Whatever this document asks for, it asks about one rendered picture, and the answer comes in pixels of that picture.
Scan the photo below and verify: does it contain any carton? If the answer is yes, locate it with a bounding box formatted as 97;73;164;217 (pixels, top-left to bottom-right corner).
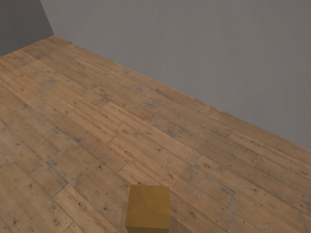
124;184;170;233

